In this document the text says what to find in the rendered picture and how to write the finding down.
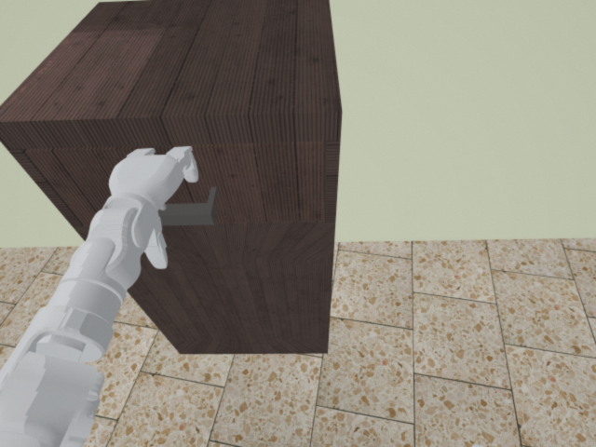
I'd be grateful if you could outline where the drawer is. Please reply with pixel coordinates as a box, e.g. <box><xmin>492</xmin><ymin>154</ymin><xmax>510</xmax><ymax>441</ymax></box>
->
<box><xmin>25</xmin><ymin>142</ymin><xmax>323</xmax><ymax>225</ymax></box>

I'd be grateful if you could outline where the left robot upper arm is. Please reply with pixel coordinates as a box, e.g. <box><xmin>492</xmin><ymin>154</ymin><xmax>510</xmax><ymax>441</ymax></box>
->
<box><xmin>0</xmin><ymin>351</ymin><xmax>105</xmax><ymax>447</ymax></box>

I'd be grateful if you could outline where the left robot hand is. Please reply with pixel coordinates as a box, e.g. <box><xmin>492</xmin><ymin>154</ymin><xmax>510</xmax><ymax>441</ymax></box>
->
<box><xmin>109</xmin><ymin>146</ymin><xmax>198</xmax><ymax>269</ymax></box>

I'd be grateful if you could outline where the left robot forearm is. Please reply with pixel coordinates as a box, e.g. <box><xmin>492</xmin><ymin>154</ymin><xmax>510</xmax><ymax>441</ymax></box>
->
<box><xmin>0</xmin><ymin>193</ymin><xmax>158</xmax><ymax>394</ymax></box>

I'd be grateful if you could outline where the cabinet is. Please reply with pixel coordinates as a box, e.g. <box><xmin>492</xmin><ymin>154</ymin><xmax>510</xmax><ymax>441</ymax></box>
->
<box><xmin>0</xmin><ymin>0</ymin><xmax>342</xmax><ymax>354</ymax></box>

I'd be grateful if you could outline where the handle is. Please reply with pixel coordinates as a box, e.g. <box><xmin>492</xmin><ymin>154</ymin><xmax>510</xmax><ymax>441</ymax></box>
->
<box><xmin>158</xmin><ymin>187</ymin><xmax>218</xmax><ymax>225</ymax></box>

